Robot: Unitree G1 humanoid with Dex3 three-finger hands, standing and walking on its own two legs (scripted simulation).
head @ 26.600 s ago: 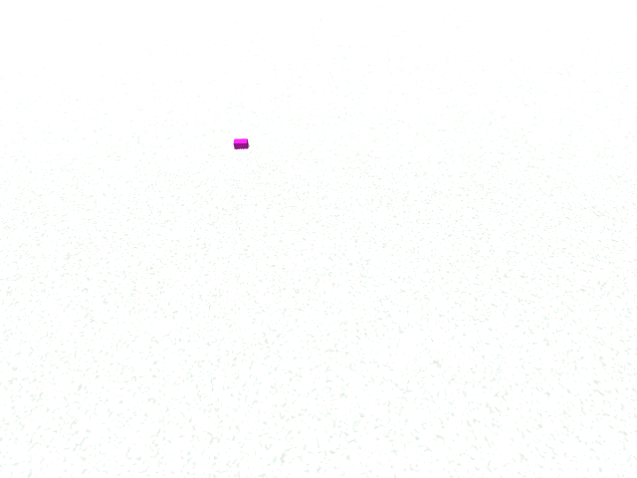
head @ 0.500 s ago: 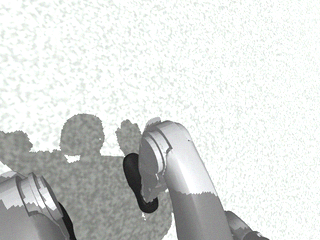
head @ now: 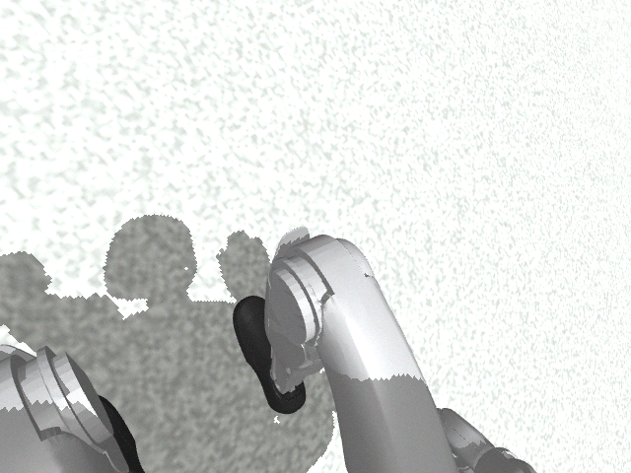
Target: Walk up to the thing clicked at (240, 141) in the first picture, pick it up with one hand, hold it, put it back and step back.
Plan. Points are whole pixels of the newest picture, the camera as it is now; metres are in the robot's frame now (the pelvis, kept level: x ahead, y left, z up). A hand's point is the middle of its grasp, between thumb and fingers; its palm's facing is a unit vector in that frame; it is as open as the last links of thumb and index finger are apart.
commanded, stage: open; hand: left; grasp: from above
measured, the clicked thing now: out of the picture +0.49 +0.33 -0.29
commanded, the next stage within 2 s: withdraw in 0.78 s
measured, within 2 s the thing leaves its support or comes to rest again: neither
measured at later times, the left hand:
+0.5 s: hand out of the picture +0.48 +0.32 -0.24, palm faces -0.45 -0.13 -0.88, open 10.9 cm
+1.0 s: hand out of the picture +0.48 +0.32 -0.24, palm faces -0.43 -0.13 -0.89, open 12.6 cm
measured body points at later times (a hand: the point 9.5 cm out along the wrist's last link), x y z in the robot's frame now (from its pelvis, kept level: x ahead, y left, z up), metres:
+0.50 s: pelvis +0.00 +0.00 +0.00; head +0.28 +0.13 +0.32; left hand +0.49 +0.32 -0.19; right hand +0.04 -0.25 -0.05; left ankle +0.06 +0.12 -0.27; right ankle +0.13 -0.12 -0.27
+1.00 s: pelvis +0.00 +0.00 +0.00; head +0.29 +0.13 +0.32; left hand +0.50 +0.32 -0.19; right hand +0.03 -0.25 -0.04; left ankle +0.06 +0.12 -0.27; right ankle +0.13 -0.12 -0.27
